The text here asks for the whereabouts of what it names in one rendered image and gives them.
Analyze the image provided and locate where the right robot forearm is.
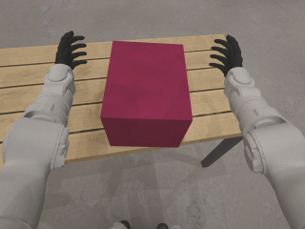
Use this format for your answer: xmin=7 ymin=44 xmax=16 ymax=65
xmin=223 ymin=67 xmax=305 ymax=143

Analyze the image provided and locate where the left robot forearm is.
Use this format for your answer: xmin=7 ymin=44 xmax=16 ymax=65
xmin=1 ymin=63 xmax=76 ymax=163

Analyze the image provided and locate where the right robot upper arm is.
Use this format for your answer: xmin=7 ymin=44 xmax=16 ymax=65
xmin=243 ymin=122 xmax=305 ymax=229

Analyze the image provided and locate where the robot left hand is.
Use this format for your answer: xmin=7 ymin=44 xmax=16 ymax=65
xmin=54 ymin=31 xmax=88 ymax=70

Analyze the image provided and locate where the robot right hand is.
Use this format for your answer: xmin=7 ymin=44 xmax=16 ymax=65
xmin=209 ymin=35 xmax=243 ymax=78

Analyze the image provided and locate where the left robot upper arm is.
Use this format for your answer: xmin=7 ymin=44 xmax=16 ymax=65
xmin=0 ymin=116 xmax=70 ymax=229

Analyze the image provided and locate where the table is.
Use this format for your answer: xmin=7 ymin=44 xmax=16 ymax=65
xmin=0 ymin=33 xmax=243 ymax=170

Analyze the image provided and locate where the carton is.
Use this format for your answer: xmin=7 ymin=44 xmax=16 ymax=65
xmin=100 ymin=40 xmax=193 ymax=148

